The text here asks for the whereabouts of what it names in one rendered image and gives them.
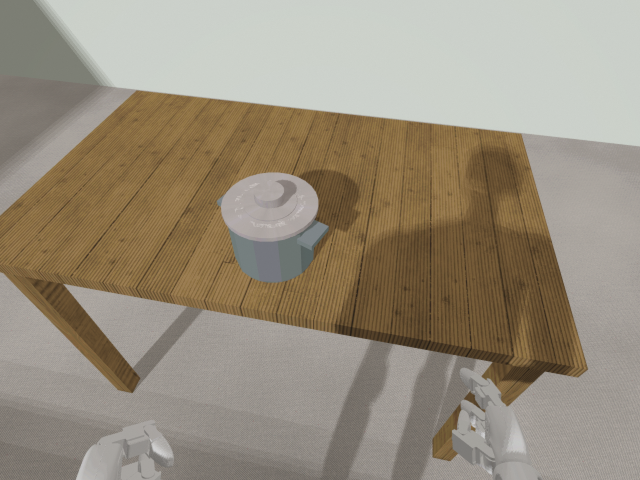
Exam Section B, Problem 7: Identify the knob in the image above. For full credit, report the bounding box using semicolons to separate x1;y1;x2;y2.
253;181;285;208

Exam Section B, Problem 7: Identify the lid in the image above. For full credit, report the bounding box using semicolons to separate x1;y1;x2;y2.
221;172;318;242

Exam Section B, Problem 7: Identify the pot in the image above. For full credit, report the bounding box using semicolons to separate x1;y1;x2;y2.
217;194;329;283

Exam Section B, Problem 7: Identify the left robot hand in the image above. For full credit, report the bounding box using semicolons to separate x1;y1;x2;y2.
76;420;174;480

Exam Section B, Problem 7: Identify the right robot hand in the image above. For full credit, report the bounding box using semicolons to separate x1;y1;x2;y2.
452;368;531;476

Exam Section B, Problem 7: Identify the table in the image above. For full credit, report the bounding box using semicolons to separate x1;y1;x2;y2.
0;90;588;461

